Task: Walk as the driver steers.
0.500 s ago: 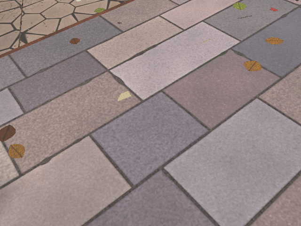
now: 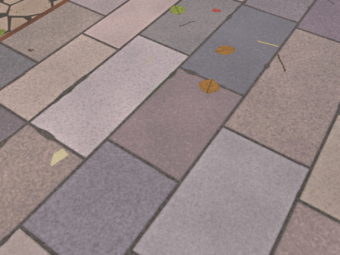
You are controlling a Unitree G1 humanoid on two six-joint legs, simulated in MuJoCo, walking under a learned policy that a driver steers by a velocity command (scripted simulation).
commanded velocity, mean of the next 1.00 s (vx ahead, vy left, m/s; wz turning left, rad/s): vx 0.50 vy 0.00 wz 0.17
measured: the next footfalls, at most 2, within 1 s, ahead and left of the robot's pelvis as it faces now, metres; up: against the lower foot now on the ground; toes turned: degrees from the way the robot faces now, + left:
right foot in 0.34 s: +0.34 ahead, -0.16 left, +0.00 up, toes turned -4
left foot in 0.92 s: +0.63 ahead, +0.08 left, +0.00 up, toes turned +15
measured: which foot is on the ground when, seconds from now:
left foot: down 0.00-0.34, up 0.36-0.90, down 0.92-1.00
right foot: up 0.00-0.32, down 0.34-0.90, up 0.92-1.00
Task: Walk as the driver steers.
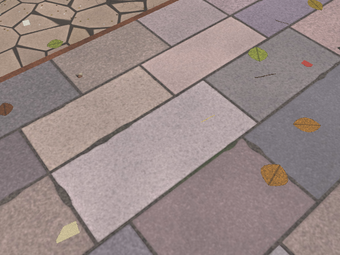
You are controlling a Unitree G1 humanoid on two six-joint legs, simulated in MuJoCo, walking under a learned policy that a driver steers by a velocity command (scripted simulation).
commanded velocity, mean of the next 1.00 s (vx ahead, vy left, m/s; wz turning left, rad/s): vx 0.50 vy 0.00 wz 0.11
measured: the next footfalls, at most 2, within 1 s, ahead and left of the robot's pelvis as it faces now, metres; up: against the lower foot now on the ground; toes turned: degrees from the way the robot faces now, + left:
right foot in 0.42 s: +0.43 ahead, -0.12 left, +0.00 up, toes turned +8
left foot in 0.94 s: +0.67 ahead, +0.16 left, +0.00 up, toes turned +6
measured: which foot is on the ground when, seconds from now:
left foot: down 0.00-0.42, up 0.44-0.92, down 0.94-1.00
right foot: up 0.00-0.40, down 0.42-0.96, up 0.98-1.00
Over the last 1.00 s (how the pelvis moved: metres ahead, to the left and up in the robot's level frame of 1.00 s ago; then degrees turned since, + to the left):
0.53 -0.01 -0.02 16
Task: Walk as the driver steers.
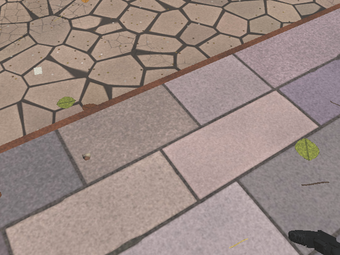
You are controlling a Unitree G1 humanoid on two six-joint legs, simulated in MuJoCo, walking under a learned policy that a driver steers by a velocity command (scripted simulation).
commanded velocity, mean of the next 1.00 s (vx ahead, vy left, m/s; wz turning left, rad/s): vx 0.50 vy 0.00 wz -0.02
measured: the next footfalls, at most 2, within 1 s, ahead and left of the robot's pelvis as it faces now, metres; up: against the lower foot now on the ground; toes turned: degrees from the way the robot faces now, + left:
right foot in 0.46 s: +0.37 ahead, -0.19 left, +0.00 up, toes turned -14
left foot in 1.00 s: +0.69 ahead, +0.03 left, +0.00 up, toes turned +5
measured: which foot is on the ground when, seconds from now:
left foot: down 0.00-0.46, up 0.48-0.98, down 1.00-1.00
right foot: up 0.00-0.44, down 0.46-1.00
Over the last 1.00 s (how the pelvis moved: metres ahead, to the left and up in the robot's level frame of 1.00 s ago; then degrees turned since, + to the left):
0.55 0.04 0.01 4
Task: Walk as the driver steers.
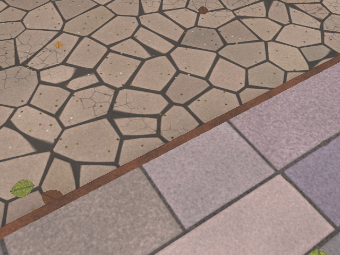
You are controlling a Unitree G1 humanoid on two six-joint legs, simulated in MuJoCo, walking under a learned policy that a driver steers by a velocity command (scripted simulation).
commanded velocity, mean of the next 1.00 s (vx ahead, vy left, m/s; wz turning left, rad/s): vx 0.50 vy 0.00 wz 0.19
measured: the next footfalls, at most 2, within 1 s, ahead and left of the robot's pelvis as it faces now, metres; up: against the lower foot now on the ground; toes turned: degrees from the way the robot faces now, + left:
right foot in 0.52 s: +0.50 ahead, -0.07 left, +0.00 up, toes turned +11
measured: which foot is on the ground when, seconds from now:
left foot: down 0.00-0.54, up 0.56-1.00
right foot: down 0.00-0.02, up 0.04-0.50, down 0.52-1.00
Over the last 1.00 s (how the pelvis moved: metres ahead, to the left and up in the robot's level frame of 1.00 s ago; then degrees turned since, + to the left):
0.52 -0.07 -0.01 1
